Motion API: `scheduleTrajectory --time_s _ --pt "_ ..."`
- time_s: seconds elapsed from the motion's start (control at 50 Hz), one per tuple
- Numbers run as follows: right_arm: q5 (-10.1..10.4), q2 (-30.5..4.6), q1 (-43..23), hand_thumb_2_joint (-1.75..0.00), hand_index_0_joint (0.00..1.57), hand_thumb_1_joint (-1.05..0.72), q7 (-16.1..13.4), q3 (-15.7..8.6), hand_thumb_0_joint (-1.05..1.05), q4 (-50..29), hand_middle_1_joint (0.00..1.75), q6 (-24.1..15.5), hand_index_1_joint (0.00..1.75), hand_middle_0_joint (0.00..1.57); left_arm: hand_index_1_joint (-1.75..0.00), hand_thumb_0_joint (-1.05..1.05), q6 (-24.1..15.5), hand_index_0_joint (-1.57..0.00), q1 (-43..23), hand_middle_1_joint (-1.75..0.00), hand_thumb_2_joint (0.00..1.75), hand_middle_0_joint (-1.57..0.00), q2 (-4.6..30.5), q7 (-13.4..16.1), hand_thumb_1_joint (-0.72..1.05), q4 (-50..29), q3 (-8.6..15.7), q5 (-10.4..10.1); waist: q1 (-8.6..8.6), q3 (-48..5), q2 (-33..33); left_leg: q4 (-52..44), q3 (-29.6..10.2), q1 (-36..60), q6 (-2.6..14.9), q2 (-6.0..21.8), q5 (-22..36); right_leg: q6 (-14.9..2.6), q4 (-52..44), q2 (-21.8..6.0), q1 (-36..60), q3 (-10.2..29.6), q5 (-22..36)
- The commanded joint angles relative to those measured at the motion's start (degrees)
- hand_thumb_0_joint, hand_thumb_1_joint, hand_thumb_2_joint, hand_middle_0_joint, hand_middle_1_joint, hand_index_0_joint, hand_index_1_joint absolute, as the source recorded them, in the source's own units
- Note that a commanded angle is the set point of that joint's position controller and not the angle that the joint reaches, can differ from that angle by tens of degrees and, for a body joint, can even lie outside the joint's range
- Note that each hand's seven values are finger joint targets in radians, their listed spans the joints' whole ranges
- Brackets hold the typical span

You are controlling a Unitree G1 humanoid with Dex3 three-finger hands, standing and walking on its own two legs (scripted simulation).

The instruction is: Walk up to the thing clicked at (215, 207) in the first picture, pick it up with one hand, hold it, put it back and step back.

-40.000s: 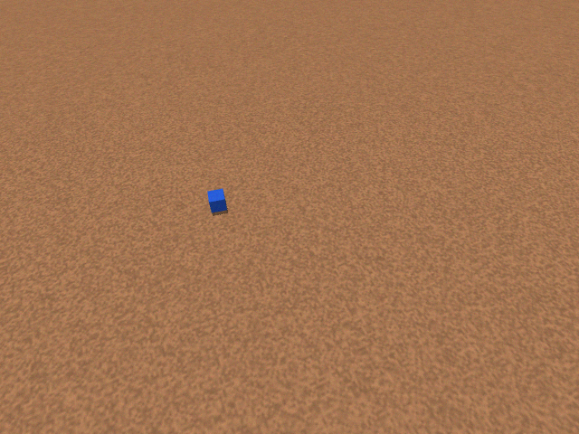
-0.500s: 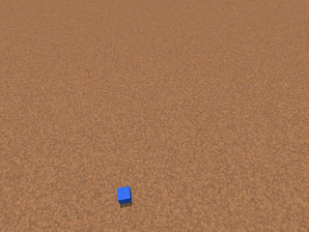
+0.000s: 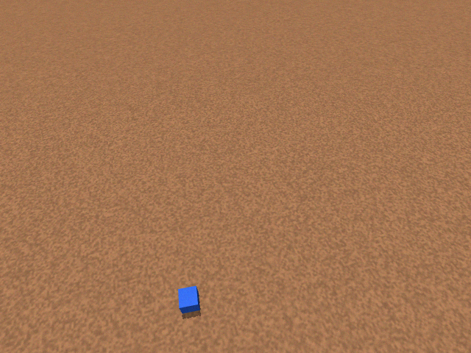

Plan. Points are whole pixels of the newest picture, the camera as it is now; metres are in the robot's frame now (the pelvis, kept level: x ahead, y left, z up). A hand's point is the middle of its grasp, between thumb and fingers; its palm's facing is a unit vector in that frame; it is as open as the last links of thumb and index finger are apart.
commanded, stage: stand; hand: left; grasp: from above
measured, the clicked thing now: (189, 299) +0.44 +0.22 -0.74
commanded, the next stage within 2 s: step back in 0.90 s
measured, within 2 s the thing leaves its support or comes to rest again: neither
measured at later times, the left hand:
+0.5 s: hand out of the picture +0.06 +0.25 -0.16, palm faces +0.01 -0.94 -0.34, open 7.4 cm
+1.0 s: hand out of the picture +0.07 +0.25 -0.16, palm faces +0.02 -0.93 -0.36, open 7.4 cm
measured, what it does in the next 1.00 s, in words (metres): stands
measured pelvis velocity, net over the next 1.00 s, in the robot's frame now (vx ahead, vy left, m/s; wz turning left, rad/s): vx -0.02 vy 0.00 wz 0.00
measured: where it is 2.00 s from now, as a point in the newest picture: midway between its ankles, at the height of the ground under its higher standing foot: outside the picture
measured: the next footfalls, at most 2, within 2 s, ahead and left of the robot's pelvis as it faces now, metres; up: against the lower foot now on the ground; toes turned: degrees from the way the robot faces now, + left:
left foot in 1.36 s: -0.07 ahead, +0.13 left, +0.00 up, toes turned -1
right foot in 1.76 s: -0.12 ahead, -0.06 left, +0.00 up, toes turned +0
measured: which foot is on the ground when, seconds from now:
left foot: down 0.00-1.00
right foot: down 0.00-1.00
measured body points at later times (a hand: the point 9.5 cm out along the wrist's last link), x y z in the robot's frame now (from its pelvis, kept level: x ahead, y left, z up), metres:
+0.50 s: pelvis +0.00 +0.00 +0.00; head +0.00 +0.00 +0.45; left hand +0.06 +0.30 -0.14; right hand +0.07 -0.30 -0.14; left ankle +0.01 +0.13 -0.75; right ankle -0.02 -0.14 -0.75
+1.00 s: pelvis -0.02 +0.00 +0.00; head +0.02 -0.01 +0.44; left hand +0.07 +0.30 -0.14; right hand +0.07 -0.31 -0.14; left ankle +0.01 +0.13 -0.75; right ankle -0.02 -0.14 -0.75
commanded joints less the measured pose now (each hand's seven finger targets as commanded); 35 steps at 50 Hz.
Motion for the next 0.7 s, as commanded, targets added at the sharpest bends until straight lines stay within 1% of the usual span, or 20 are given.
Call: scheduleTrajectory --time_s 0.0,0.06,0.1,0.12,0.14,0.16,0.22,0.24,0.26,0.34,0.4,0.46,0.5,0.52,0.56,0.58,0.62,0.64,0.66,0.68 --pt "-0.18 -11.5 -1.68 -0.9 0.2 -0.9 -0.75 -2.21 0.0 -3.21 0.3 -1.1 0.3 0.2 -0.3 0.0 -0.95 -0.2 -1.56 -0.3 0.9 -0.2 11.49 0.5 0.9 -2.62 1.6 0.14 -0.26 -3.09 -0.61 -3.07 -4.27 0.3 1.88 5.93 9.36 -1.83 -3.21 -5.08 -0.62 3.47 7.04" --pt "-0.3 -11.61 -1.51 -0.9 0.2 -0.9 -0.61 -2.29 0.0 -3.23 0.3 -1.01 0.3 0.2 -0.3 0.0 -0.97 -0.2 -1.75 -0.3 0.9 -0.2 11.93 0.38 0.9 -2.78 1.76 0.14 -0.36 -2.53 -0.23 -3.77 -4.43 -0.83 1.93 5.84 6.22 -2.12 -3.59 -5.1 -0.64 3.65 5.05" --pt "-0.27 -11.85 -2.07 -0.9 0.2 -0.9 -0.56 -2.41 0.0 -3.36 0.3 -1.15 0.3 0.2 -0.3 0.0 -1.05 -0.2 -1.12 -0.3 0.9 -0.2 12.08 0.31 0.9 -2.82 1.77 0.21 0.08 -3.36 0.13 -3.6 -4.6 0.01 2.14 6.18 7.69 -2.35 -3.39 -5.28 -0.52 3.68 5.77" --pt "-0.18 -11.82 -2.17 -0.9 0.2 -0.9 -0.51 -2.41 0.0 -3.43 0.3 -1.2 0.3 0.2 -0.3 0.0 -1.12 -0.2 -1.07 -0.3 0.9 -0.2 12.0 0.31 0.9 -2.82 1.74 0.17 0.01 -3.54 -0.02 -3.36 -4.51 0.4 2.16 6.2 8.94 -2.34 -3.3 -5.26 -0.59 3.67 6.63" --pt "-0.15 -11.68 -1.43 -0.9 0.2 -0.9 -0.44 -2.27 0.0 -3.3 0.3 -1.26 0.3 0.2 -0.3 0.0 -1.19 -0.2 -1.36 -0.3 0.9 -0.2 12.2 0.25 0.9 -2.86 1.78 0.07 -0.34 -3.52 -0.1 -3.43 -4.27 -0.09 2.02 5.99 8.44 -2.31 -3.3 -5.38 -0.17 3.96 7.07" --pt "-0.21 -11.69 -1.81 -0.9 0.2 -0.9 -0.43 -2.24 0.0 -3.26 0.3 -1.31 0.3 0.2 -0.3 0.0 -1.18 -0.2 -1.43 -0.3 0.9 -0.2 12.11 0.2 0.9 -2.92 1.78 0.03 -0.19 -3.46 0.02 -3.45 -4.32 -0.02 2.05 6.06 8.22 -2.4 -3.24 -5.41 -0.24 3.96 7.2" --pt "-0.21 -11.93 -2.05 -0.9 0.2 -0.9 -0.43 -2.33 0.0 -3.52 0.3 -1.45 0.3 0.2 -0.3 0.0 -1.25 -0.2 -1.44 -0.3 0.9 -0.2 12.14 0.16 0.9 -3.17 1.75 0.0 -0.09 -4.25 0.52 -3.12 -4.33 0.62 2.13 6.3 10.43 -2.42 -2.9 -5.43 -0.06 3.88 8.19" --pt "-0.16 -11.71 -1.41 -0.9 0.2 -0.9 -0.4 -2.23 0.0 -3.26 0.3 -1.43 0.3 0.2 -0.3 0.0 -1.26 -0.2 -1.61 -0.3 0.9 -0.2 12.24 0.15 0.9 -3.1 1.77 -0.04 -0.32 -4.06 -0.13 -3.51 -4.38 0.4 1.91 6.19 10.05 -2.39 -2.95 -5.43 0.03 4.01 7.88" --pt "-0.13 -11.99 -1.65 -0.9 0.2 -0.9 -0.38 -2.28 0.0 -3.3 0.3 -1.46 0.3 0.2 -0.3 0.0 -1.2 -0.2 -1.06 -0.3 0.9 -0.2 12.18 0.07 0.9 -3.1 1.69 0.03 -0.11 -3.76 0.06 -3.6 -4.39 0.5 1.82 6.19 9.27 -2.36 -3.13 -5.25 -0.61 3.8 7.04" --pt "-0.16 -12.07 -1.74 -0.9 0.2 -0.9 -0.35 -2.19 0.0 -3.32 0.3 -1.33 0.3 0.2 -0.3 0.0 -1.23 -0.2 -0.99 -0.3 0.9 -0.2 12.25 0.02 0.9 -3.09 1.57 0.03 -0.18 -3.46 -0.06 -3.76 -4.69 0.27 1.97 6.28 7.31 -2.34 -3.39 -5.18 -0.98 3.81 5.31" --pt "-0.1 -12.15 -1.42 -0.9 0.2 -0.9 -0.27 -2.21 0.0 -3.4 0.3 -1.32 0.3 0.2 -0.3 0.0 -1.41 -0.2 -1.07 -0.3 0.9 -0.2 12.5 0.01 0.9 -3.21 1.59 0.08 -0.47 -4.04 -0.45 -3.3 -4.47 0.58 2.18 6.24 8.42 -2.35 -3.54 -5.48 -0.69 4.23 7.08" --pt "-0.15 -12.1 -1.52 -0.9 0.2 -0.9 -0.31 -2.18 0.0 -3.48 0.3 -1.3 0.3 0.2 -0.3 0.0 -1.39 -0.2 -0.91 -0.3 0.9 -0.2 12.67 0.06 0.9 -3.4 1.56 0.1 -0.43 -4.18 -0.42 -3.23 -4.33 0.97 2.01 6.21 9.21 -2.35 -3.31 -5.37 -1.16 3.97 7.49" --pt "-0.1 -12.27 -1.11 -0.9 0.2 -0.9 -0.23 -2.11 0.0 -3.22 0.3 -1.24 0.3 0.2 -0.3 0.0 -1.39 -0.2 -1.08 -0.3 0.9 -0.2 12.57 0.02 0.9 -3.29 1.43 -0.11 -0.52 -3.09 -0.17 -3.82 -4.55 0.09 1.75 6.19 7.58 -2.28 -3.56 -5.23 -1.31 3.99 5.43" --pt "-0.19 -12.44 -1.17 -0.9 0.2 -0.9 -0.26 -2.19 0.0 -3.33 0.3 -1.22 0.3 0.2 -0.3 0.0 -1.37 -0.2 -1.09 -0.3 0.9 -0.2 12.67 -0.03 0.9 -3.52 1.49 -0.09 -0.37 -3.49 -0.29 -3.53 -4.32 -0.14 2.09 6.31 7.29 -2.45 -3.57 -5.5 -0.83 4.34 5.87" --pt "-0.08 -12.5 -1.29 -0.9 0.2 -0.9 -0.19 -2.18 0.0 -3.25 0.3 -1.2 0.3 0.2 -0.3 0.0 -1.36 -0.2 -0.41 -0.3 0.9 -0.2 12.22 -0.06 0.9 -3.26 1.25 -0.1 -0.27 -2.73 0.06 -3.99 -4.75 -0.41 1.78 6.22 6.6 -2.29 -3.68 -5.13 -1.38 3.88 4.2" --pt "-0.15 -12.46 -1.17 -0.9 0.2 -0.9 -0.18 -2.18 0.0 -3.25 0.3 -1.2 0.3 0.2 -0.3 0.0 -1.39 -0.2 -0.56 -0.3 0.9 -0.2 12.65 -0.11 0.9 -3.27 1.33 -0.04 -0.39 -3.16 -0.53 -3.91 -4.63 -0.28 2.01 6.35 5.93 -2.42 -3.71 -5.39 -1.2 4.21 4.46" --pt "-0.15 -12.59 -1.01 -0.9 0.2 -0.9 -0.19 -2.12 0.0 -3.43 0.3 -1.31 0.3 0.2 -0.3 0.0 -1.42 -0.2 -0.77 -0.3 0.9 -0.2 12.68 -0.14 0.9 -3.64 1.31 -0.07 -0.48 -3.82 0.04 -3.7 -4.39 -0.49 1.95 6.29 7.39 -2.51 -3.54 -5.61 -0.54 4.4 6.42" --pt "-0.07 -12.55 -1.45 -0.9 0.2 -0.9 -0.15 -2.14 0.0 -3.44 0.3 -1.37 0.3 0.2 -0.3 0.0 -1.49 -0.2 -0.89 -0.3 0.9 -0.2 12.89 -0.06 0.9 -3.79 1.37 -0.06 -0.25 -4.16 0.09 -3.5 -4.66 0.1 1.92 6.42 9.38 -2.51 -3.07 -5.57 -0.24 4.09 7.53" --pt "-0.07 -12.41 -0.86 -0.9 0.2 -0.9 -0.12 -2.04 0.0 -3.21 0.3 -1.38 0.3 0.2 -0.3 0.0 -1.49 -0.2 -0.83 -0.3 0.9 -0.2 12.93 -0.08 0.9 -3.72 1.29 -0.14 -0.48 -3.91 -0.33 -3.72 -4.49 -0.24 1.76 6.2 8.97 -2.36 -3.38 -5.56 -0.49 4.28 7.22" --pt "-0.11 -12.45 -1.33 -0.9 0.2 -0.9 -0.14 -2.03 0.0 -3.45 0.3 -1.38 0.3 0.2 -0.3 0.0 -1.5 -0.2 -0.7 -0.3 0.9 -0.2 12.83 -0.07 0.9 -3.86 1.28 -0.03 -0.29 -3.78 -0.06 -3.63 -4.44 -0.05 1.83 6.34 8.74 -2.38 -3.27 -5.46 -0.81 4.09 6.91"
